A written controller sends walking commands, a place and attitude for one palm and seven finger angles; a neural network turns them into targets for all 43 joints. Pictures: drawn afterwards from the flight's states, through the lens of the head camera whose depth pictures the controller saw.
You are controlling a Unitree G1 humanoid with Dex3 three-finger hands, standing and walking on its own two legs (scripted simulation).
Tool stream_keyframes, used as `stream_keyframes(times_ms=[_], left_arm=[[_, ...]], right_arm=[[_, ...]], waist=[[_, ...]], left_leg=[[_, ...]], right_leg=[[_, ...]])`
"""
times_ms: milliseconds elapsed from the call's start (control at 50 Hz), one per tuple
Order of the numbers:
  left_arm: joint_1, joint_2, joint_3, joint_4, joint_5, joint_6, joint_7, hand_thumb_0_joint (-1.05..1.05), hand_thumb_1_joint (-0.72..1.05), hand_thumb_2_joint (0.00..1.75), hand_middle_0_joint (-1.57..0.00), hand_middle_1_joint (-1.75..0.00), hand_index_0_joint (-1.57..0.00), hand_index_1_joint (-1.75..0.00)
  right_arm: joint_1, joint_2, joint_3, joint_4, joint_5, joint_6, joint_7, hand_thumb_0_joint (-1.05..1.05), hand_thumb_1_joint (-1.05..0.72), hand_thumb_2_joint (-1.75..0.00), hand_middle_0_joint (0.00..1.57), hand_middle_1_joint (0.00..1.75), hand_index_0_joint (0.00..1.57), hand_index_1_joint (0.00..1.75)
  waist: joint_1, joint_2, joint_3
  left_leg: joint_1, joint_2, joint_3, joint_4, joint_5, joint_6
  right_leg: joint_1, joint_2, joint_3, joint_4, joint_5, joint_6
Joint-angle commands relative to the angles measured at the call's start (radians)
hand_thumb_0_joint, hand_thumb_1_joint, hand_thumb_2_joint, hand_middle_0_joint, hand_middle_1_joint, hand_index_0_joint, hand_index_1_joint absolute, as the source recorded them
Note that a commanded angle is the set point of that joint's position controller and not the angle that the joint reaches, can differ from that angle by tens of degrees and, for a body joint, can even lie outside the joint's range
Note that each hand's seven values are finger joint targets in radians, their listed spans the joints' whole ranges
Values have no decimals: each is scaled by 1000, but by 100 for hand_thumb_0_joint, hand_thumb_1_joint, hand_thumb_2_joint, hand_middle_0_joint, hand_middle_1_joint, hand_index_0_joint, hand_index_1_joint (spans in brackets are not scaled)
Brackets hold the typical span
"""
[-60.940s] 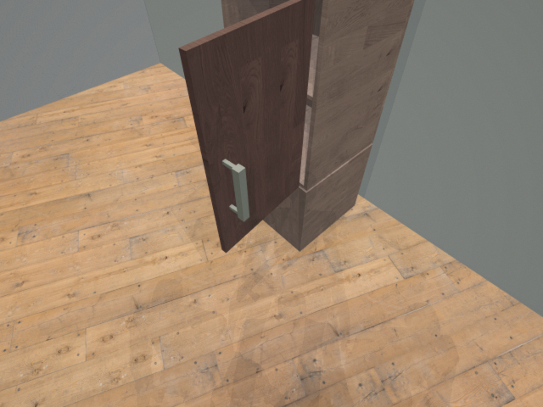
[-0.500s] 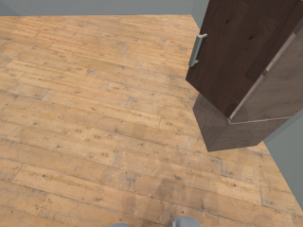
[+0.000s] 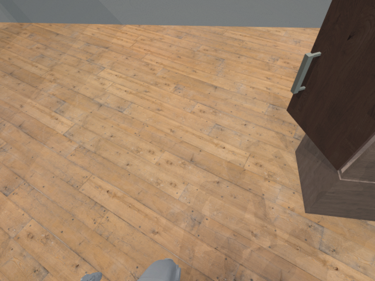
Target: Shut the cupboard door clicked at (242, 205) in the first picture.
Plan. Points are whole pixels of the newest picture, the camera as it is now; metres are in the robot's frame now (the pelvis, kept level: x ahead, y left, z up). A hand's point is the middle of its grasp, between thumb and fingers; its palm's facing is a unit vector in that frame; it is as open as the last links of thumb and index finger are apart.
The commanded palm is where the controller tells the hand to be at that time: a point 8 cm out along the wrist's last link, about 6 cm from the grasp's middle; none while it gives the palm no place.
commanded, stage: walk to a spot facing it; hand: left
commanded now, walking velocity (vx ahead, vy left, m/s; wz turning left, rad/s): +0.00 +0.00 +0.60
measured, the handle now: (305, 73) +0.83 -0.43 -0.10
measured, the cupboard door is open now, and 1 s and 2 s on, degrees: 26 26 26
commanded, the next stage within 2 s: turn to face it in 1.34 s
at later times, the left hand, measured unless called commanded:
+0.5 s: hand out of the picture +0.00 +0.28 -0.18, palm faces +0.35 -0.91 -0.22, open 7.4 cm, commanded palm none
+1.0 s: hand (93, 232) +0.25 +0.27 -0.15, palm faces +0.48 -0.85 -0.22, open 7.3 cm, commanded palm none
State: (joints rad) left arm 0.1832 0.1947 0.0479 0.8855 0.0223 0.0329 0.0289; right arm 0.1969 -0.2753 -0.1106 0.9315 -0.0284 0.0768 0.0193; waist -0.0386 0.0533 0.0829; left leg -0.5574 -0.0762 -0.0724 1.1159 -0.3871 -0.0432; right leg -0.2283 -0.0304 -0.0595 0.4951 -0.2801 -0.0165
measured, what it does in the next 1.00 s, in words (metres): walks ahead, turning left: left foot, then right foot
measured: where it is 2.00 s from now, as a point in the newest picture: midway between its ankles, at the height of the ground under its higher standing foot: (153, 225)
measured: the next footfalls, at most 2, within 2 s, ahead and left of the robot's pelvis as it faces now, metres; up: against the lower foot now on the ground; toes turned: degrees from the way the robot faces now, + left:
left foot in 0.32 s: +0.00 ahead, +0.14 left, +0.00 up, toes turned +19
right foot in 0.82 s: +0.36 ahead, +0.03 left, +0.00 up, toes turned +19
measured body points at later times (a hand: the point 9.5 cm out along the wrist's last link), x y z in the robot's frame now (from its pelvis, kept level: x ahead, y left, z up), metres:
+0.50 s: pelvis +0.04 +0.06 +0.00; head +0.06 +0.10 +0.45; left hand -0.02 +0.33 -0.16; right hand +0.19 -0.15 -0.12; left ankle -0.04 +0.13 -0.74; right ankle +0.08 -0.09 -0.66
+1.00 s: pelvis +0.25 +0.07 +0.00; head +0.29 +0.07 +0.45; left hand +0.23 +0.32 -0.13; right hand +0.34 -0.15 -0.16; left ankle +0.13 +0.17 -0.63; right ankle +0.32 +0.02 -0.74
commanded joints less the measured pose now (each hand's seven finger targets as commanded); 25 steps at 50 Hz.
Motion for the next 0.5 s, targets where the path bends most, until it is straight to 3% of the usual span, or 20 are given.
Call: stream_keyframes(times_ms=[0, 80, 180, 220, 240, 260, 280, 300, 320, 340, 360, 380, 400, 420, 480], left_arm=[[2, 163, 40, -91, -1, -48, 11, 0, 90, 90, -20, -30, -20, -30], [112, 198, 57, -56, 4, -48, 13, 0, 90, 90, -20, -30, -20, -30], [185, 231, 78, -19, 14, -54, -5, 0, 90, 90, -20, -30, -20, -30], [189, 241, 83, -5, 15, -59, -14, 0, 90, 90, -20, -30, -20, -30], [169, 245, 85, -1, 14, -60, -17, 0, 90, 90, -20, -30, -20, -30], [145, 245, 86, -7, 7, -58, -22, 0, 90, 90, -20, -30, -20, -30], [125, 218, 82, -15, -2, -55, -28, 0, 90, 90, -20, -30, -20, -30], [87, 143, 66, -61, -9, -51, -42, 0, 90, 90, -20, -30, -20, -30], [-75, 137, 43, -128, 7, -49, -40, 0, 90, 90, -20, -30, -20, -30], [-129, 150, 44, -137, 9, -50, -38, 0, 90, 90, -20, -30, -20, -30], [-108, 147, 51, -119, 11, -52, -38, 0, 90, 90, -20, -30, -20, -30], [-92, 142, 55, -98, 10, -50, -44, 0, 90, 90, -20, -30, -20, -30], [-53, 146, 54, -76, 10, -46, -51, 0, 90, 90, -20, -30, -20, -30], [-23, 138, 52, -59, 9, -45, -57, 0, 90, 90, -20, -30, -20, -30], [13, 125, 46, -40, 7, -47, -62, 0, 90, 90, -20, -30, -20, -30]], right_arm=[[14, -46, 2, -68, 8, -15, 9, 0, -90, -90, 20, 30, 20, 30], [-78, -26, 17, -99, 9, -14, 8, 0, -90, -90, 20, 30, 20, 30], [-151, -15, 35, -127, 10, -44, 17, 0, -90, -90, 20, 30, 20, 30], [-139, -10, 37, -125, 11, -57, 19, 0, -90, -90, 20, 30, 20, 30], [-100, -14, 36, -119, 10, -63, 19, 0, -90, -90, 20, 30, 20, 30], [-45, -25, 36, -103, 8, -70, 16, 0, -90, -90, 20, 30, 20, 30], [53, -79, 21, -75, 6, -78, 11, 0, -90, -90, 20, 30, 20, 30], [163, -214, -14, -46, -7, -82, -1, 0, -90, -90, 20, 30, 20, 30], [294, -250, -22, -4, -5, -78, -14, 0, -90, -90, 20, 30, 20, 30], [295, -213, -4, 8, -1, -78, -18, 0, -90, -90, 20, 30, 20, 30], [230, -185, 10, -18, -2, -84, -25, 0, -90, -90, 20, 30, 20, 30], [156, -154, 17, -43, -4, -92, -31, 0, -90, -90, 20, 30, 20, 30], [107, -135, 27, -54, -3, -100, -33, 0, -90, -90, 20, 30, 20, 30], [94, -119, 34, -54, -1, -109, -34, 0, -90, -90, 20, 30, 20, 30], [130, -106, 41, -36, 10, -128, -37, 0, -90, -90, 20, 30, 20, 30]], waist=[[6, -232, -72], [64, -221, -101], [112, -279, -113], [104, -258, -106], [79, -244, -106], [45, -200, -107], [-12, -72, -143], [-81, 299, -163], [-150, 260, -109], [-129, 131, -48], [-94, 117, -29], [-62, 123, 36], [-26, 126, 61], [-6, 97, 59], [17, 64, -3]], left_leg=[[-27, 73, 40, 84, 26, -33], [-25, 93, 84, -83, -46, -38], [44, 106, 149, -339, -119, -3], [125, 93, 177, -441, -115, 15], [215, 93, 186, -525, -82, 21], [346, 76, 200, -640, -3, 29], [569, 108, 123, -753, 50, 59], [772, 396, -301, -817, 41, 172], [769, 500, -432, -849, 198, 270], [700, 492, -366, -856, 176, 277], [598, 444, -327, -861, 105, 255], [515, 397, -293, -881, 88, 235], [481, 360, -239, -896, 141, 217], [485, 332, -204, -898, 228, 212], [550, 284, -115, -882, 439, 205]], right_leg=[[89, -246, 84, -149, 437, -99], [231, -300, 63, -115, 534, -119], [281, -358, 79, -141, 275, -122], [239, -371, 71, -135, 191, -115], [183, -371, 43, -108, 121, -95], [94, -336, -16, -49, 67, -60], [-69, -283, -101, 135, 6, -3], [-412, -122, -189, 453, -288, 80], [-589, -83, -69, 613, -364, 70], [-595, -129, 3, 636, -289, 57], [-540, -137, 21, 628, -242, 56], [-518, -136, 34, 635, -165, 61], [-500, -130, 40, 640, -89, 66], [-485, -118, 31, 638, -41, 71], [-471, -98, 17, 605, 47, 86]])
